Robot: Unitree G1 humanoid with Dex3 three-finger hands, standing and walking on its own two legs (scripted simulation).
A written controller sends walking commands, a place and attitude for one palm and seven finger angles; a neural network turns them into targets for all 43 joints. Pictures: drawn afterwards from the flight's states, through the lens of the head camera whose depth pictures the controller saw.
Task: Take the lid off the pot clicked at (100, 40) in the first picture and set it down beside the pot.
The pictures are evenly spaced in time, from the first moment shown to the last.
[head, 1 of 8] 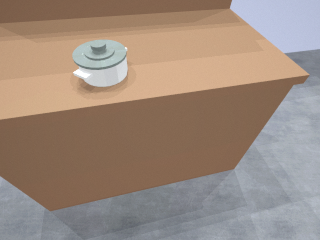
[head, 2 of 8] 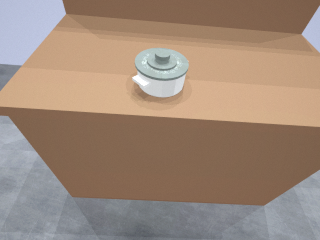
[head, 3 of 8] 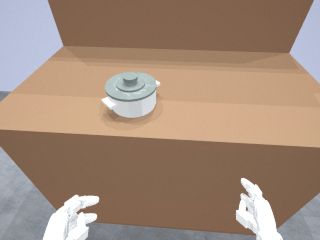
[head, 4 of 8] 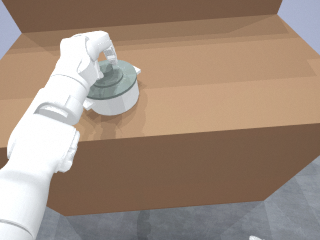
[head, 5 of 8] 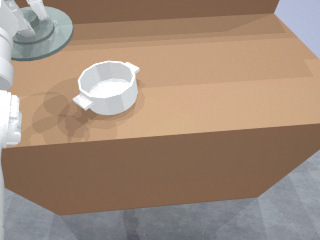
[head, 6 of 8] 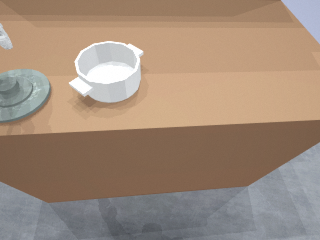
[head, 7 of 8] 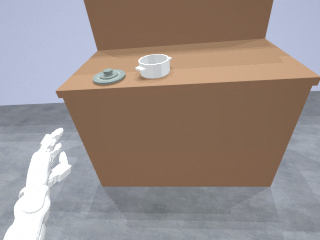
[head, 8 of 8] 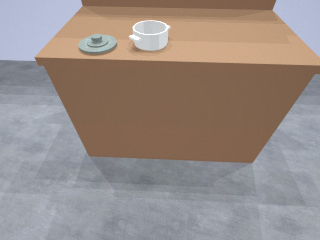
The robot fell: no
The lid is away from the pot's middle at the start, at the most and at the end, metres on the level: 0.00 0.25 0.24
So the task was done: yes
